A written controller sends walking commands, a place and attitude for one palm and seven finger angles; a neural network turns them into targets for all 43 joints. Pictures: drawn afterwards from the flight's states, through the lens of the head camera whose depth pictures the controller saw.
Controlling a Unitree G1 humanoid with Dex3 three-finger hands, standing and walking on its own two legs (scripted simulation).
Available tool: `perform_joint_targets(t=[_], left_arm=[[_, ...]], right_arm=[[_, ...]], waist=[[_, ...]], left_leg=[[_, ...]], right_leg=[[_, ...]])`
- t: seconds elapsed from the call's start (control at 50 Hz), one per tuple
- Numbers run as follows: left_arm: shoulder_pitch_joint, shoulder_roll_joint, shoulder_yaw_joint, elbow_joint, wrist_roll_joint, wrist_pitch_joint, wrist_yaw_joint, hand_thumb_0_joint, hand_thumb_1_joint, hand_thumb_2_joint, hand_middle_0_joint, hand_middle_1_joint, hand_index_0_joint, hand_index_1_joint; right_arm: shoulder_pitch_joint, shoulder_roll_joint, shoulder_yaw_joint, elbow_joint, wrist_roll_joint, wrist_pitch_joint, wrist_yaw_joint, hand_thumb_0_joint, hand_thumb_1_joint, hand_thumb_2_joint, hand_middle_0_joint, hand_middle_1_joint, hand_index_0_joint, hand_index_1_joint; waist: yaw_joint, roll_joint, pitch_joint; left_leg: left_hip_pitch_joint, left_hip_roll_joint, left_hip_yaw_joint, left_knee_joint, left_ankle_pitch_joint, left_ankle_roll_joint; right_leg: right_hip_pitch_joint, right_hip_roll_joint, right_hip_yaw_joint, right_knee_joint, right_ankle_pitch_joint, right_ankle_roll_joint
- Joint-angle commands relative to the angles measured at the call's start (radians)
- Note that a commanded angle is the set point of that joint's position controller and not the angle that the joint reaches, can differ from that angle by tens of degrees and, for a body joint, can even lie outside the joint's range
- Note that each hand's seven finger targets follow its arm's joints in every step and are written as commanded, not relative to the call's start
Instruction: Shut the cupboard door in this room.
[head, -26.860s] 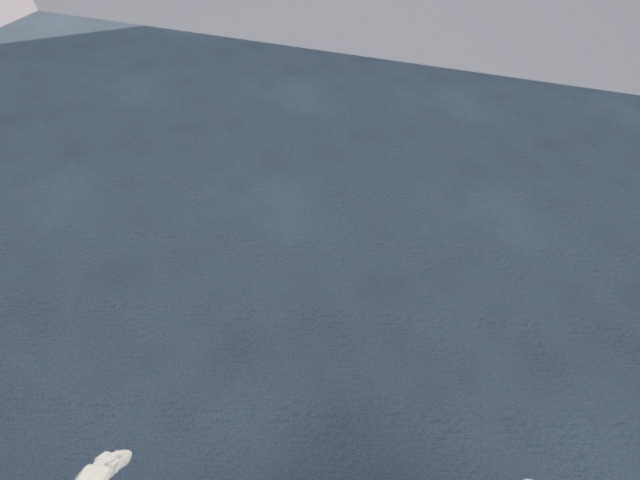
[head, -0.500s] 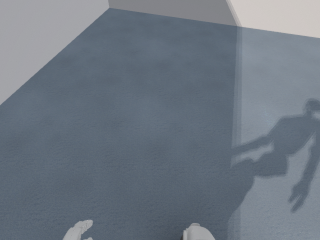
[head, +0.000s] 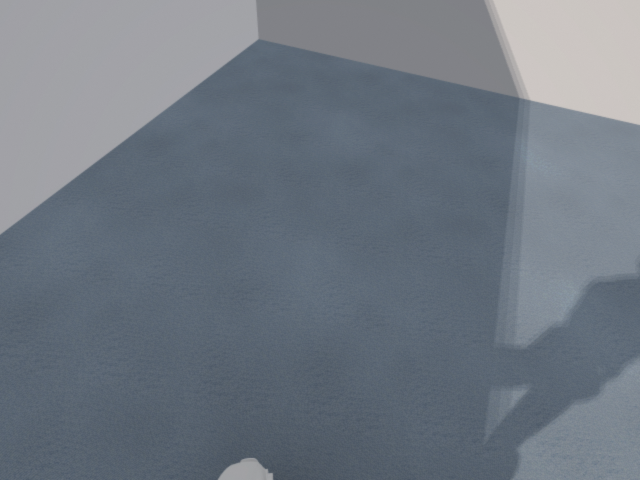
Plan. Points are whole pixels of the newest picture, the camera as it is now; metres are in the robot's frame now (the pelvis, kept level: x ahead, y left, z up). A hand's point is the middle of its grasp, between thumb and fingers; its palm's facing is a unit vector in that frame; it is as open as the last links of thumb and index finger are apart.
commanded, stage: walk around to get in front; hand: left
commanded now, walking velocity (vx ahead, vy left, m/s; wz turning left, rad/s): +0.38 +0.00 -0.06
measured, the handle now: out of the picture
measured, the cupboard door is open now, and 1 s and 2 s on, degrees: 82 82 82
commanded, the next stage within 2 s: walk to a spot facing it in 1.24 s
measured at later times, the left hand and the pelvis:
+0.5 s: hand (219, 376) +0.29 +0.19 -0.16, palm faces -0.10 -0.98 -0.18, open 7.4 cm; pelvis +0.19 +0.01 +0.01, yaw -6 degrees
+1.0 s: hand (286, 335) +0.38 +0.09 -0.16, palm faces +0.02 -0.98 -0.21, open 7.3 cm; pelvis +0.37 -0.09 +0.01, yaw -3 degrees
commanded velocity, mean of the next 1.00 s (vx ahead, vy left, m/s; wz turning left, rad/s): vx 0.37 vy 0.00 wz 0.01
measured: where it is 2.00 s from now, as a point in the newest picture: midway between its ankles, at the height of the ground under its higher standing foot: (341, 356)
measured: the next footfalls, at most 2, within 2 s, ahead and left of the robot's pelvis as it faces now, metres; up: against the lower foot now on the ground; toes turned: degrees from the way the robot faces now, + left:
left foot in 0.06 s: +0.16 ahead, +0.13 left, +0.00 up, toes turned +10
right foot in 0.62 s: +0.39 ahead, -0.15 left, +0.00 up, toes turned -17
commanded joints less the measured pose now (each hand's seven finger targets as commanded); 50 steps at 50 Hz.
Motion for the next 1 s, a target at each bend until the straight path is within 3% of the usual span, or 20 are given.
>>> perform_joint_targets(t=[0.0, 0.02, 0.04, 0.06, 0.08, 0.12, 0.16, 0.22, 0.34, 0.5, 0.54, 0.58, 0.6, 0.62, 0.64, 0.68, 0.72, 0.76, 0.84, 0.98], left_arm=[[0.017, 0.144, 0.020, -0.028, 0.001, -0.011, 0.005, 0.000, 0.900, 0.900, -0.200, -0.300, -0.200, -0.300], [0.018, 0.127, 0.018, -0.032, -0.002, -0.010, 0.003, 0.000, 0.900, 0.900, -0.200, -0.300, -0.200, -0.300], [0.057, 0.074, 0.009, -0.048, -0.012, -0.009, -0.006, 0.000, 0.900, 0.900, -0.200, -0.300, -0.200, -0.300], [0.014, 0.060, -0.001, -0.083, -0.012, -0.014, -0.010, 0.000, 0.900, 0.900, -0.200, -0.300, -0.200, -0.300], [-0.024, 0.089, 0.007, -0.081, -0.007, -0.006, -0.004, 0.000, 0.900, 0.900, -0.200, -0.300, -0.200, -0.300], [-0.079, 0.072, 0.012, -0.070, -0.004, 0.003, -0.020, 0.000, 0.900, 0.900, -0.200, -0.300, -0.200, -0.300], [-0.039, 0.024, 0.009, -0.047, 0.007, 0.026, -0.023, 0.000, 0.900, 0.900, -0.200, -0.300, -0.200, -0.300], [0.017, -0.002, 0.011, -0.038, 0.007, 0.055, -0.022, 0.000, 0.900, 0.900, -0.200, -0.300, -0.200, -0.300], [-0.109, 0.000, 0.023, -0.113, 0.006, 0.070, -0.027, 0.000, 0.900, 0.900, -0.200, -0.300, -0.200, -0.300], [-0.290, -0.013, 0.010, -0.186, -0.001, 0.046, -0.032, 0.000, 0.900, 0.900, -0.200, -0.300, -0.200, -0.300], [-0.221, 0.005, 0.015, -0.169, 0.001, 0.036, -0.028, 0.000, 0.900, 0.900, -0.200, -0.300, -0.200, -0.300], [0.051, 0.065, 0.033, -0.081, 0.008, 0.014, -0.023, 0.000, 0.900, 0.900, -0.200, -0.300, -0.200, -0.300], [0.185, 0.163, 0.056, -0.037, 0.015, -0.001, -0.011, 0.000, 0.900, 0.900, -0.200, -0.300, -0.200, -0.300], [0.250, 0.259, 0.077, -0.018, -0.001, -0.002, 0.002, 0.000, 0.900, 0.900, -0.200, -0.300, -0.200, -0.300], [0.176, 0.248, 0.075, -0.031, -0.015, 0.008, 0.009, 0.000, 0.900, 0.900, -0.200, -0.300, -0.200, -0.300], [0.003, 0.159, 0.052, -0.072, -0.013, 0.005, 0.006, 0.000, 0.900, 0.900, -0.200, -0.300, -0.200, -0.300], [-0.067, 0.079, 0.024, -0.082, -0.011, -0.004, 0.006, 0.000, 0.900, 0.900, -0.200, -0.300, -0.200, -0.300], [-0.045, 0.038, 0.017, -0.068, -0.005, -0.016, 0.006, 0.000, 0.900, 0.900, -0.200, -0.300, -0.200, -0.300], [-0.015, 0.043, 0.015, -0.060, -0.001, -0.028, 0.010, 0.000, 0.900, 0.900, -0.200, -0.300, -0.200, -0.300], [0.102, 0.041, -0.007, -0.012, -0.003, -0.043, 0.014, 0.000, 0.900, 0.900, -0.200, -0.300, -0.200, -0.300]], right_arm=[[0.078, -0.046, 0.003, -0.036, -0.006, -0.032, -0.001, 0.000, -0.900, -0.900, 0.200, 0.300, 0.200, 0.300], [0.214, -0.097, -0.011, 0.003, -0.010, -0.040, -0.009, 0.000, -0.900, -0.900, 0.200, 0.300, 0.200, 0.300], [0.363, -0.213, -0.037, 0.038, -0.026, -0.050, -0.020, 0.000, -0.900, -0.900, 0.200, 0.300, 0.200, 0.300], [0.438, -0.266, -0.045, 0.059, -0.010, -0.044, -0.029, 0.000, -0.900, -0.900, 0.200, 0.300, 0.200, 0.300], [0.380, -0.225, -0.034, 0.062, -0.004, -0.038, -0.037, 0.000, -0.900, -0.900, 0.200, 0.300, 0.200, 0.300], [0.240, -0.138, -0.010, 0.018, 0.001, -0.047, -0.040, 0.000, -0.900, -0.900, 0.200, 0.300, 0.200, 0.300], [0.204, -0.085, 0.006, 0.020, 0.000, -0.058, -0.043, 0.000, -0.900, -0.900, 0.200, 0.300, 0.200, 0.300], [0.200, -0.057, 0.010, 0.029, 0.009, -0.066, -0.046, 0.000, -0.900, -0.900, 0.200, 0.300, 0.200, 0.300], [0.280, -0.035, 0.008, 0.060, 0.009, -0.071, -0.051, 0.000, -0.900, -0.900, 0.200, 0.300, 0.200, 0.300], [0.377, -0.051, 0.000, 0.118, -0.005, -0.058, -0.050, 0.000, -0.900, -0.900, 0.200, 0.300, 0.200, 0.300], [0.362, -0.059, -0.001, 0.124, -0.003, -0.054, -0.052, 0.000, -0.900, -0.900, 0.200, 0.300, 0.200, 0.300], [0.326, -0.077, -0.005, 0.116, 0.004, -0.052, -0.048, 0.000, -0.900, -0.900, 0.200, 0.300, 0.200, 0.300], [0.339, -0.038, -0.001, 0.100, 0.014, -0.051, -0.034, 0.000, -0.900, -0.900, 0.200, 0.300, 0.200, 0.300], [0.351, 0.013, 0.013, 0.058, 0.021, -0.044, -0.028, 0.000, -0.900, -0.900, 0.200, 0.300, 0.200, 0.300], [0.273, -0.009, 0.005, 0.041, 0.023, -0.030, -0.032, 0.000, -0.900, -0.900, 0.200, 0.300, 0.200, 0.300], [0.225, 0.014, 0.000, 0.054, 0.017, -0.025, -0.029, 0.000, -0.900, -0.900, 0.200, 0.300, 0.200, 0.300], [0.253, 0.041, 0.000, 0.077, 0.003, -0.008, -0.030, 0.000, -0.900, -0.900, 0.200, 0.300, 0.200, 0.300], [0.290, 0.053, 0.001, 0.090, -0.005, 0.009, -0.028, 0.000, -0.900, -0.900, 0.200, 0.300, 0.200, 0.300], [0.230, 0.030, -0.004, 0.054, -0.008, 0.024, -0.021, 0.000, -0.900, -0.900, 0.200, 0.300, 0.200, 0.300], [0.011, 0.004, 0.003, -0.024, -0.003, 0.021, -0.005, 0.000, -0.900, -0.900, 0.200, 0.300, 0.200, 0.300]], waist=[[-0.060, -0.034, 0.038], [-0.115, 0.071, -0.048], [-0.160, 0.299, -0.182], [-0.174, 0.393, -0.210], [-0.155, 0.295, -0.166], [-0.102, 0.125, -0.014], [-0.054, 0.097, 0.042], [-0.012, 0.108, 0.052], [-0.021, 0.078, 0.111], [-0.078, 0.101, 0.125], [-0.038, 0.099, 0.085], [0.088, 0.018, -0.077], [0.135, -0.162, -0.190], [0.113, -0.345, -0.244], [0.100, -0.195, -0.162], [0.041, -0.086, -0.033], [-0.021, -0.049, 0.021], [-0.042, -0.089, 0.023], [-0.045, -0.103, 0.038], [-0.003, -0.058, 0.114]], left_leg=[[0.220, -0.056, 0.058, -0.149, 0.005, 0.026], [0.448, -0.044, 0.018, -0.205, 0.027, 0.047], [0.686, 0.196, -0.287, -0.269, 0.047, 0.127], [0.754, 0.342, -0.487, -0.376, 0.162, 0.199], [0.674, 0.337, -0.440, -0.404, 0.083, 0.206], [0.472, 0.284, -0.315, -0.445, 0.053, 0.171], [0.339, 0.217, -0.175, -0.485, 0.085, 0.119], [0.299, 0.169, -0.068, -0.530, 0.048, 0.107], [0.374, 0.183, -0.035, -0.566, 0.084, 0.162], [0.482, 0.201, 0.037, -0.478, 0.296, 0.158], [0.474, 0.208, 0.054, -0.380, 0.457, 0.145], [0.416, 0.133, 0.114, -0.060, 0.523, 0.087], [0.189, 0.051, 0.151, 0.220, 0.233, 0.048], [-0.050, -0.104, 0.079, 0.509, -0.348, 0.012], [-0.102, -0.064, -0.055, 0.624, -0.344, 0.037], [-0.127, 0.011, -0.103, 0.656, -0.156, 0.042], [-0.054, 0.028, -0.108, 0.598, -0.040, 0.035], [-0.051, 0.021, -0.099, 0.563, 0.013, 0.019], [-0.151, 0.024, -0.111, 0.501, 0.072, -0.004], [-0.274, 0.025, -0.100, 0.335, 0.119, -0.006]], right_leg=[[-0.115, -0.259, 0.147, 0.006, 0.401, -0.113], [-0.201, -0.196, 0.096, 0.226, 0.442, -0.078], [-0.402, -0.071, 0.012, 0.535, 0.170, -0.019], [-0.566, -0.006, 0.075, 0.773, -0.235, -0.008], [-0.594, -0.054, 0.156, 0.865, -0.211, -0.021], [-0.617, -0.126, 0.167, 0.888, -0.053, -0.013], [-0.548, -0.133, 0.164, 0.858, 0.036, 0.004], [-0.553, -0.127, 0.157, 0.847, 0.140, 0.019], [-0.700, -0.156, 0.156, 0.714, 0.230, 0.046], [-0.560, -0.105, 0.056, 0.292, 0.165, 0.002], [-0.429, -0.076, 0.042, 0.233, 0.129, -0.028], [-0.078, -0.032, 0.019, 0.109, 0.199, -0.046], [0.170, -0.221, 0.233, 0.072, 0.202, -0.094], [0.277, -0.445, 0.637, -0.041, 0.301, -0.193], [0.183, -0.462, 0.615, -0.105, 0.213, -0.212], [-0.046, -0.402, 0.501, -0.160, -0.036, -0.148], [-0.214, -0.327, 0.341, -0.204, -0.016, -0.092], [-0.237, -0.284, 0.243, -0.215, 0.068, -0.067], [-0.195, -0.288, 0.185, -0.252, 0.086, -0.073], [-0.054, -0.310, 0.118, -0.263, 0.290, -0.076]])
